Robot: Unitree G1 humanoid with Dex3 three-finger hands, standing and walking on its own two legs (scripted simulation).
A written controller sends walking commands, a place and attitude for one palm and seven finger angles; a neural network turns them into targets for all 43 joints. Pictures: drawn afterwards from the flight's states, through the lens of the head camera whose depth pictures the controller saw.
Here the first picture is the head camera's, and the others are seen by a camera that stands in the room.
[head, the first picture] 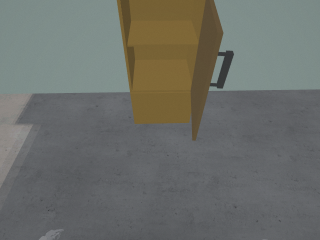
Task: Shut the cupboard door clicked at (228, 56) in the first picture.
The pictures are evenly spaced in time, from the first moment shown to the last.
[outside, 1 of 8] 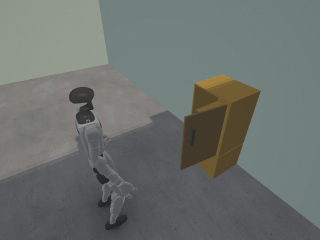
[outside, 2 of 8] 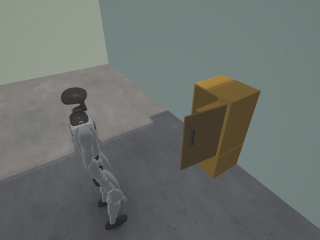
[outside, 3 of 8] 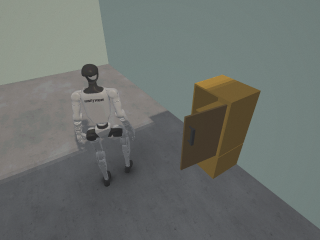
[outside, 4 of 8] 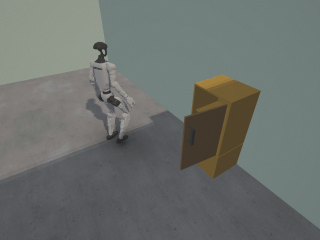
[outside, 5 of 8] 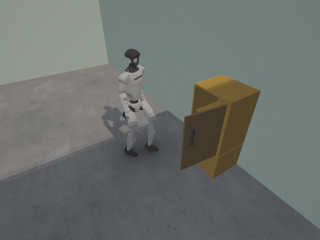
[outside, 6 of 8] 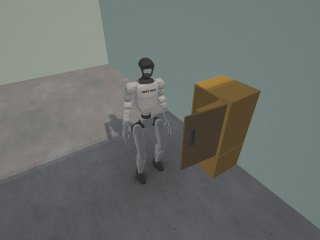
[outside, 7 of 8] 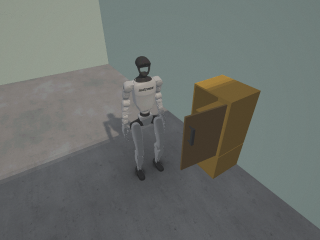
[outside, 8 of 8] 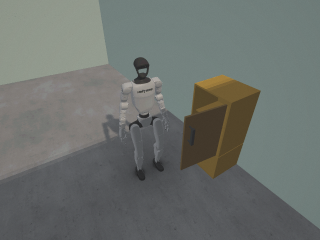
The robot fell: no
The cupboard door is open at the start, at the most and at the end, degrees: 84 84 84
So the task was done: no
